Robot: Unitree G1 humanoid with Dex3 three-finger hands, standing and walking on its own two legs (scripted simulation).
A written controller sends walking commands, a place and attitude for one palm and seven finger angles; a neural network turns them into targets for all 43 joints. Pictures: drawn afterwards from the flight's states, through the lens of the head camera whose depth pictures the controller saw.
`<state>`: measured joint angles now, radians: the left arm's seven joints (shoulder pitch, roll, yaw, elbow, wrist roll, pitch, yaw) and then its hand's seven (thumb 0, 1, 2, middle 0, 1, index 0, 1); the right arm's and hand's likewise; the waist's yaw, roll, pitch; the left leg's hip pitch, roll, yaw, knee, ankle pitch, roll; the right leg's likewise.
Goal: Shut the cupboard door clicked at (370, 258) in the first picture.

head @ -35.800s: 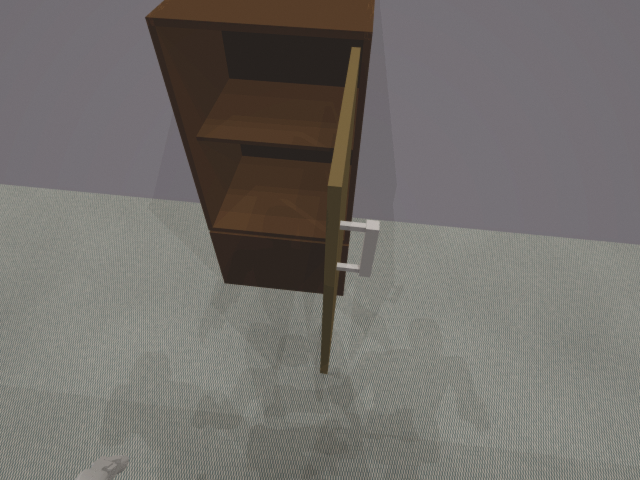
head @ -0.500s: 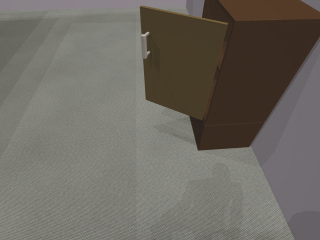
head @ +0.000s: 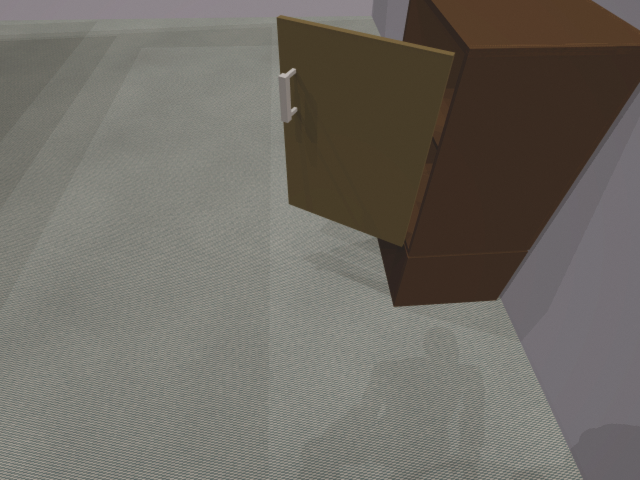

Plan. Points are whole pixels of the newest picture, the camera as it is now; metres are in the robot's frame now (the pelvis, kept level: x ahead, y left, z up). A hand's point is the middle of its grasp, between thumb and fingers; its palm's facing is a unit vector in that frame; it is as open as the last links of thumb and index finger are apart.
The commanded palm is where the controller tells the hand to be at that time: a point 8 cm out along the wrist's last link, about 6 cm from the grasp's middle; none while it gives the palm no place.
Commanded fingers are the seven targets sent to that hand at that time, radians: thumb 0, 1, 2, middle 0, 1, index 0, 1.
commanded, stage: walk to a spot facing it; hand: left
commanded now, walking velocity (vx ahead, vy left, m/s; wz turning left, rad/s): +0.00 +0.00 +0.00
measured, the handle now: (289, 95) +0.99 +0.13 -0.03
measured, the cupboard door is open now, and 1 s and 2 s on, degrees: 58 58 58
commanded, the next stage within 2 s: none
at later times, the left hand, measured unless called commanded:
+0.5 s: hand out of the picture +0.02 +0.22 -0.20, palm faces +0.23 -0.95 -0.21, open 7.4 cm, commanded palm none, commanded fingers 0.00 0.90 0.90 -0.20 -0.30 -0.20 -0.30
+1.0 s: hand out of the picture -0.01 +0.18 -0.15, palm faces +0.47 -0.82 -0.33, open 7.4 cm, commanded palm none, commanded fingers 0.00 0.90 0.90 -0.20 -0.30 -0.20 -0.30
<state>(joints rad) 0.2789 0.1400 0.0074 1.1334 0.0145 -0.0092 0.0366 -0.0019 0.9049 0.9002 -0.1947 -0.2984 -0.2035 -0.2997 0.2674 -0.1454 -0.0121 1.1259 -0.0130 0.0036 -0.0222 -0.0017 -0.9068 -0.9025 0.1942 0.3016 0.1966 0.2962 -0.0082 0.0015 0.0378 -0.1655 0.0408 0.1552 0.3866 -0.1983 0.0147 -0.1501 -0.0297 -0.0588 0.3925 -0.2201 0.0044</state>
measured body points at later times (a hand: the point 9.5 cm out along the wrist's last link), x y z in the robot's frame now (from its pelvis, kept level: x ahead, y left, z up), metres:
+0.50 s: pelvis -0.01 +0.02 -0.02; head +0.04 +0.05 +0.43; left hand +0.00 +0.27 -0.18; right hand +0.07 -0.22 -0.16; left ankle +0.00 +0.10 -0.74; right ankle -0.03 -0.12 -0.69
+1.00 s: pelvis +0.00 -0.05 -0.01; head +0.07 -0.05 +0.44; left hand -0.04 +0.22 -0.13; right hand +0.19 -0.25 -0.17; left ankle -0.06 +0.06 -0.67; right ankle +0.03 -0.16 -0.75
